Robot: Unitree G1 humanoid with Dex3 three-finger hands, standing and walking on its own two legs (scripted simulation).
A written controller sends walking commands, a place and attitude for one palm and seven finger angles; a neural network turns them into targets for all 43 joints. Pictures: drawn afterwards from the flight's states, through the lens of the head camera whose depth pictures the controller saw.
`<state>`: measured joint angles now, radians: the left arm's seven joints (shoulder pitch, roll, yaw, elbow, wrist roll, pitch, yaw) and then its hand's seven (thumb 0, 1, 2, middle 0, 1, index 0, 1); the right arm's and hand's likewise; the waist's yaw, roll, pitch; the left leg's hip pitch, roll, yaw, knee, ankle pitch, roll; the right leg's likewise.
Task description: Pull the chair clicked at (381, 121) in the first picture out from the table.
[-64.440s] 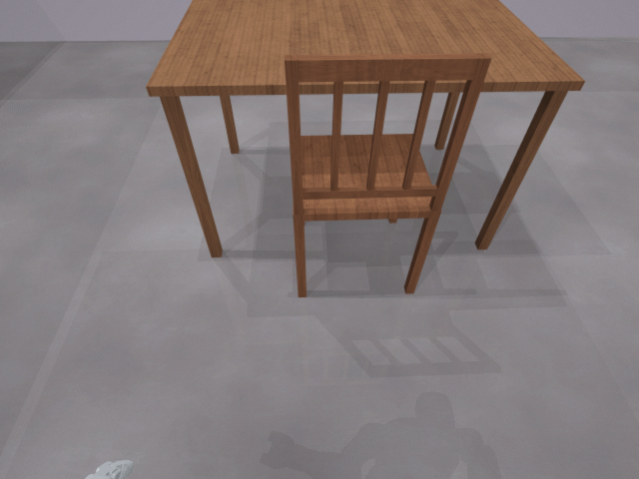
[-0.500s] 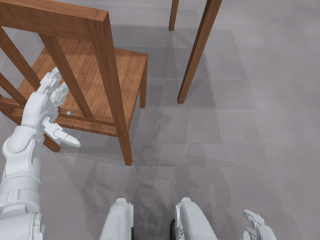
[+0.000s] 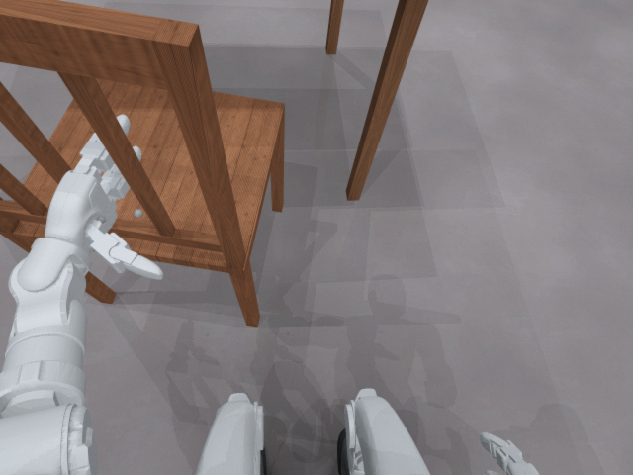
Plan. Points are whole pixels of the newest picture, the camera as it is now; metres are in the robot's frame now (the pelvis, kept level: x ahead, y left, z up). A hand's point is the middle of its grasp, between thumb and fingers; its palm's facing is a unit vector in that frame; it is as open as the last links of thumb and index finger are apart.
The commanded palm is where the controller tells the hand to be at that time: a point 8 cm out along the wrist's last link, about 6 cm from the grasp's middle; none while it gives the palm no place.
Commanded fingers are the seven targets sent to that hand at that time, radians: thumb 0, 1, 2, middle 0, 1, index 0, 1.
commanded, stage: push the fingers through the gap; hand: left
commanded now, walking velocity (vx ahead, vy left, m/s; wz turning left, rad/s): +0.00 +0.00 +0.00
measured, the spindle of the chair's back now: (49, 159) +0.49 +0.32 +0.04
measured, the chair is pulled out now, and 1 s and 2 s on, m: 0.15 0.15 0.20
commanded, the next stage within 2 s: hook a spindle and tug to test in 0.14 s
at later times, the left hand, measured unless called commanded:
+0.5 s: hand (142, 211) +0.42 +0.20 +0.03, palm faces -0.18 -0.98 -0.04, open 16.2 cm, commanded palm +0.41 +0.25 +0.03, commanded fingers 0.00 -0.50 0.30 -0.31 -0.85 -0.31 -0.85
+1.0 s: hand (143, 207) +0.43 +0.20 +0.02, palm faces -0.17 -0.99 -0.03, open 7.9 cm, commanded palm +0.42 +0.24 +0.03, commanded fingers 0.00 0.84 0.88 -0.50 -1.45 -0.50 -1.45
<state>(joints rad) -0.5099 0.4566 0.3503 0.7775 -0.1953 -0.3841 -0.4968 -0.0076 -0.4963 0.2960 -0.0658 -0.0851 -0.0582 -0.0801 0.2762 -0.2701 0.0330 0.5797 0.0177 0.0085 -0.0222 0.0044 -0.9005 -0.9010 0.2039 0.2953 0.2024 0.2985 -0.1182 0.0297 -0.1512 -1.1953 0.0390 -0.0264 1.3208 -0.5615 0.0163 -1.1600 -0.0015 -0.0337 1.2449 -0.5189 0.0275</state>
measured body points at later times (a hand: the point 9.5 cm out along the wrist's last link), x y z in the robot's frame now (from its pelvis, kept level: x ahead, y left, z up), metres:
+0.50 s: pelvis +0.00 +0.00 +0.00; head +0.14 +0.03 +0.43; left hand +0.43 +0.26 +0.03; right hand +0.10 -0.27 -0.11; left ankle +0.03 +0.11 -0.62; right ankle +0.03 -0.14 -0.62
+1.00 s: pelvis +0.01 +0.01 +0.00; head +0.15 +0.04 +0.43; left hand +0.44 +0.26 +0.03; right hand +0.10 -0.26 -0.10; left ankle +0.03 +0.11 -0.62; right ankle +0.03 -0.14 -0.62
